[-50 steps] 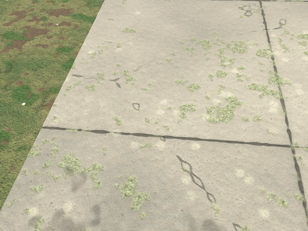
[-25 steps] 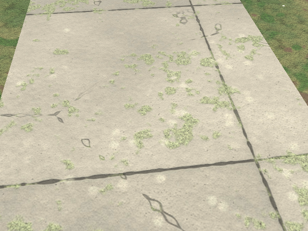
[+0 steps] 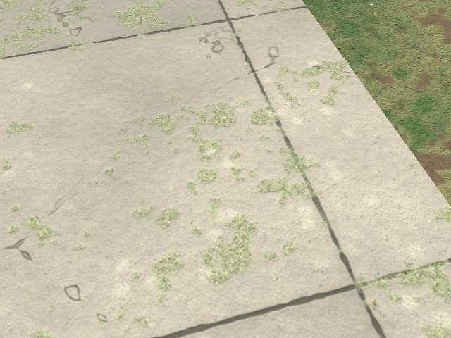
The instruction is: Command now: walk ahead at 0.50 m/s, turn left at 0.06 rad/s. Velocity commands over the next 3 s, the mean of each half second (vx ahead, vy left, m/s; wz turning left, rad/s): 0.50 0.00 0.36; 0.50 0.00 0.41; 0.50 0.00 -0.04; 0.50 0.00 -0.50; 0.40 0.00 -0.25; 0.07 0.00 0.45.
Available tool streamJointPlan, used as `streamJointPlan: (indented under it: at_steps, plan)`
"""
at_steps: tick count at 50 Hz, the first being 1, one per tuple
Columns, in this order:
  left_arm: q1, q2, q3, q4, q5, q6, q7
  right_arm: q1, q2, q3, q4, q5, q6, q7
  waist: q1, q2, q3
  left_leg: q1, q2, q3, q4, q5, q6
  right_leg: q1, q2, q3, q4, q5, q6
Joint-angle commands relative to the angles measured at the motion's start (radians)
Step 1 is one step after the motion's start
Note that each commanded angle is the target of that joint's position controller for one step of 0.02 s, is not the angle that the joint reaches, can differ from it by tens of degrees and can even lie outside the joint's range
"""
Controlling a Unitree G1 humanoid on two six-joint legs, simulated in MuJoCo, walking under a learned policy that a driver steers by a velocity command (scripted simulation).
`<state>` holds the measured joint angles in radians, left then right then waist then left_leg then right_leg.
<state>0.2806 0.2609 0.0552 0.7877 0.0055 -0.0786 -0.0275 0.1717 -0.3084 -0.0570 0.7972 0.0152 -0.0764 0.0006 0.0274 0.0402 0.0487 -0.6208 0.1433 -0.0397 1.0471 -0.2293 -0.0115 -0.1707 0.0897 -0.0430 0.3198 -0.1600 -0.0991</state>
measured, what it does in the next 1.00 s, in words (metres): walks ahead, turning left: left foot, then right foot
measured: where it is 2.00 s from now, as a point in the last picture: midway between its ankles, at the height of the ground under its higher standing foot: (147, 171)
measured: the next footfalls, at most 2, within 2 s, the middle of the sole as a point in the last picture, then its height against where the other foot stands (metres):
left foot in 0.32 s outside the picture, level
right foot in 0.78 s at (233, 274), level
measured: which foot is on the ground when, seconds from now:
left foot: up 0.00-0.30, down 0.32-0.80, up 0.82-1.00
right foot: down 0.00-0.30, up 0.32-0.76, down 0.78-1.00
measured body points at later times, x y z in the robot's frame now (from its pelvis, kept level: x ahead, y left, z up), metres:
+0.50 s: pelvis +0.29 +0.09 -0.01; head +0.33 +0.10 +0.44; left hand +0.37 +0.39 -0.11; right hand +0.46 -0.16 -0.11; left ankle +0.31 +0.16 -0.75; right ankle +0.32 -0.07 -0.67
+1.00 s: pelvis +0.58 +0.12 +0.00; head +0.61 +0.11 +0.45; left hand +0.51 +0.39 -0.11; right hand +0.83 -0.06 -0.11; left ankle +0.54 +0.26 -0.67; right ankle +0.63 +0.03 -0.75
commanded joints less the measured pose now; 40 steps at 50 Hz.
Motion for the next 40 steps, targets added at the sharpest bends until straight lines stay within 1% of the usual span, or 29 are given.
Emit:
streamJointPlan:
  at_steps: [1, 3, 5, 8, 10, 11, 12, 13, 14, 15, 16, 17, 18, 19, 20, 21, 22, 23, 24, 26, 28, 30, 33, 35, 36, 37, 38, 39, 40]
  plan:
    - [-0.037, 0.146, 0.035, -0.048, 0.004, -0.027, 0.015, 0.026, -0.055, -0.011, -0.035, -0.002, 0.009, 0.0, -0.021, -0.076, -0.026, -0.04, 0.027, -0.019, -0.12, 0.181, -0.021, 0.015, -0.272, 0.13, -0.193, 0.247, -0.147]
    - [-0.032, 0.15, 0.033, -0.037, 0.006, -0.027, 0.02, -0.023, -0.044, -0.005, -0.044, 0.003, 0.002, 0.009, 0.003, -0.083, -0.007, -0.022, 0.002, -0.007, -0.255, 0.31, -0.014, 0.019, -0.249, 0.059, -0.206, 0.217, -0.113]
    - [-0.009, 0.165, 0.035, -0.02, 0.006, -0.027, 0.023, -0.086, -0.03, 0.003, -0.063, 0.007, -0.004, 0.018, 0.034, -0.081, 0.013, -0.006, -0.024, 0.014, -0.355, 0.378, -0.004, 0.042, -0.26, 0.021, -0.221, 0.192, -0.097]
    - [0.032, 0.173, 0.039, 0.014, -0.002, -0.016, 0.025, -0.15, -0.028, 0.007, -0.097, 0.01, -0.008, 0.036, 0.063, -0.073, 0.039, -0.058, -0.045, 0.018, -0.439, 0.367, 0.021, 0.166, -0.304, -0.008, -0.198, 0.224, -0.089]
    - [0.044, 0.177, 0.042, 0.027, -0.007, -0.001, 0.03, -0.178, -0.029, 0.008, -0.122, 0.008, -0.01, 0.052, 0.065, -0.074, 0.045, -0.099, -0.06, 0.032, -0.469, 0.293, 0.045, 0.259, -0.335, -0.021, -0.152, 0.305, -0.077]
    - [0.041, 0.183, 0.044, 0.029, -0.01, 0.008, 0.034, -0.179, -0.033, 0.007, -0.133, 0.007, -0.011, 0.06, 0.056, -0.081, 0.039, -0.097, -0.072, 0.046, -0.476, 0.243, 0.059, 0.295, -0.347, -0.029, -0.118, 0.383, -0.068]
    - [0.026, 0.195, 0.047, 0.025, -0.011, 0.016, 0.039, -0.163, -0.043, 0.002, -0.14, 0.006, -0.009, 0.066, 0.036, -0.095, 0.021, -0.064, -0.094, 0.07, -0.48, 0.189, 0.077, 0.316, -0.351, -0.043, -0.067, 0.531, -0.054]
    - [0.011, 0.212, 0.052, 0.019, -0.012, 0.023, 0.046, -0.126, -0.063, -0.007, -0.141, 0.004, -0.005, 0.068, 0.01, -0.117, -0.018, -0.001, -0.127, 0.103, -0.47, 0.132, 0.096, 0.331, -0.349, -0.058, 0.009, 0.719, -0.04]
    - [-0.001, 0.223, 0.054, 0.013, -0.01, 0.033, 0.053, -0.044, -0.093, -0.024, -0.129, 0.003, 0.0, 0.066, -0.038, -0.133, -0.078, 0.108, -0.165, 0.13, -0.463, 0.089, 0.118, 0.329, -0.34, -0.076, 0.134, 0.875, -0.024]
    - [-0.017, 0.219, 0.051, 0.005, -0.011, 0.042, 0.061, 0.102, -0.138, -0.051, -0.097, 0.004, 0.003, 0.058, -0.12, -0.116, -0.157, 0.315, -0.205, 0.138, -0.508, 0.128, 0.151, 0.257, -0.305, -0.112, 0.336, 0.9, 0.007]
    - [0.004, 0.188, 0.034, -0.016, 0.003, 0.036, 0.068, 0.257, -0.217, -0.08, -0.073, 0.006, 0.013, 0.041, -0.18, -0.011, -0.267, 0.623, -0.081, -0.071, -0.516, 0.15, 0.214, 0.025, -0.262, -0.121, 0.64, 0.623, 0.046]
    - [0.122, 0.043, -0.011, -0.055, 0.025, 0.004, 0.043, 0.254, -0.294, -0.092, -0.078, 0.012, 0.007, 0.039, -0.065, 0.234, -0.365, 0.981, 0.166, -0.644, -0.597, -0.01, 0.422, -0.444, -0.028, -0.031, 0.986, -0.341, 0.115]
    - [0.027, 0.132, 0.0, -0.054, -0.01, -0.037, 0.023, 0.288, -0.2, -0.069, -0.089, 0.01, 0.003, 0.038, -0.147, 0.133, -0.439, 1.057, 0.185, -0.786, -0.718, -0.12, 0.428, -0.576, -0.035, 0.159, 1.091, -0.414, 0.099]
    - [-0.067, 0.174, 0.01, -0.088, -0.045, -0.061, 0.012, 0.247, -0.159, -0.058, -0.091, 0.002, 0.0, 0.033, -0.158, 0.087, -0.29, 0.963, 0.156, -0.632, -0.739, -0.073, 0.373, -0.651, -0.092, 0.164, 1.069, -0.326, 0.076]
    - [-0.102, 0.163, 0.004, -0.101, -0.037, -0.074, 0.015, 0.184, -0.143, -0.053, -0.106, 0.003, -0.001, 0.03, -0.121, -0.017, -0.204, 0.816, 0.116, -0.522, -0.743, 0.019, 0.341, -0.627, -0.137, 0.152, 0.985, -0.248, 0.068]
    - [-0.119, 0.166, 0.011, -0.099, -0.011, -0.074, 0.021, 0.121, -0.116, -0.044, -0.122, 0.001, 0.0, 0.029, -0.082, -0.058, -0.134, 0.672, 0.08, -0.435, -0.759, 0.141, 0.323, -0.571, -0.164, 0.142, 0.891, -0.208, 0.077]
    - [-0.103, 0.172, 0.017, -0.101, 0.0, -0.065, 0.023, 0.089, -0.099, -0.036, -0.14, -0.012, 0.001, 0.025, -0.047, -0.036, -0.117, 0.58, 0.056, -0.388, -0.782, 0.232, 0.323, -0.5, -0.181, 0.146, 0.852, -0.182, 0.087]
    - [-0.084, 0.164, 0.018, -0.104, 0.006, -0.053, 0.023, 0.072, -0.099, -0.036, -0.149, -0.013, 0.003, 0.022, -0.026, -0.021, -0.106, 0.528, 0.042, -0.367, -0.802, 0.278, 0.328, -0.467, -0.185, 0.142, 0.812, -0.176, 0.103]
    - [-0.067, 0.151, 0.016, -0.105, 0.009, -0.042, 0.024, 0.067, -0.106, -0.038, -0.153, -0.008, 0.003, 0.018, -0.013, -0.014, -0.096, 0.483, 0.032, -0.334, -0.814, 0.321, 0.331, -0.453, -0.189, 0.129, 0.765, -0.17, 0.121]
    - [-0.097, 0.123, 0.007, -0.121, 0.013, -0.027, 0.029, 0.077, -0.134, -0.047, -0.152, -0.003, 0.003, 0.005, -0.013, -0.008, -0.067, 0.396, 0.003, -0.266, -0.832, 0.366, 0.322, -0.438, -0.18, 0.1, 0.644, -0.107, 0.156]
    - [-0.174, 0.098, -0.005, -0.142, 0.014, -0.024, 0.03, 0.095, -0.154, -0.054, -0.146, 0.004, 0.008, -0.007, -0.04, 0.007, -0.05, 0.342, -0.047, -0.207, -0.829, 0.324, 0.282, -0.396, -0.154, 0.086, 0.475, 0.053, 0.174]
    - [-0.246, 0.084, -0.011, -0.158, 0.008, -0.03, 0.024, 0.126, -0.156, -0.056, -0.137, 0.007, 0.017, -0.014, -0.076, 0.029, -0.051, 0.319, -0.077, -0.188, -0.81, 0.257, 0.245, -0.331, -0.115, 0.076, 0.324, 0.201, 0.179]
    - [-0.309, 0.107, -0.003, -0.182, -0.009, -0.039, 0.015, 0.181, -0.154, -0.057, -0.119, 0.013, 0.028, -0.017, -0.101, 0.047, -0.056, 0.371, -0.053, -0.258, -0.764, 0.17, 0.221, -0.295, -0.087, 0.1, 0.22, 0.244, 0.17]
    - [-0.303, 0.136, 0.011, -0.185, -0.012, -0.046, 0.01, 0.189, -0.143, -0.056, -0.117, 0.014, 0.034, -0.02, -0.088, 0.061, -0.062, 0.442, -0.024, -0.327, -0.704, 0.131, 0.205, -0.283, -0.088, 0.127, 0.175, 0.189, 0.147]
    - [-0.279, 0.147, 0.016, -0.179, -0.013, -0.051, 0.007, 0.182, -0.14, -0.055, -0.117, 0.01, 0.036, -0.021, -0.073, 0.076, -0.065, 0.473, -0.005, -0.346, -0.676, 0.138, 0.198, -0.271, -0.095, 0.126, 0.171, 0.155, 0.13]
    - [-0.236, 0.153, 0.022, -0.167, -0.012, -0.056, 0.006, 0.174, -0.132, -0.054, -0.118, 0.006, 0.038, -0.021, -0.05, 0.09, -0.072, 0.486, -0.001, -0.353, -0.64, 0.164, 0.187, -0.224, -0.097, 0.111, 0.154, 0.134, 0.108]
    - [-0.159, 0.167, 0.034, -0.145, -0.005, -0.061, 0.009, 0.172, -0.106, -0.045, -0.119, 0.002, 0.038, -0.019, -0.012, 0.087, -0.106, 0.483, -0.034, -0.332, -0.566, 0.233, 0.165, -0.113, -0.096, 0.093, 0.12, 0.13, 0.079]
    - [-0.045, 0.202, 0.046, -0.133, 0.013, -0.066, 0.015, 0.174, -0.057, -0.025, -0.129, -0.007, 0.035, -0.014, 0.041, 0.042, -0.213, 0.425, -0.083, -0.278, -0.369, 0.211, 0.133, 0.086, -0.196, 0.176, 0.143, 0.107, 0.023]
    - [0.076, 0.288, 0.069, -0.113, 0.027, -0.06, 0.017, 0.298, 0.002, -0.005, -0.139, 0.0, 0.025, -0.014, 0.025, -0.177, -0.358, 0.141, -0.216, -0.156, -0.033, -0.045, 0.058, 0.435, -0.403, 0.53, 0.129, 0.001, -0.125]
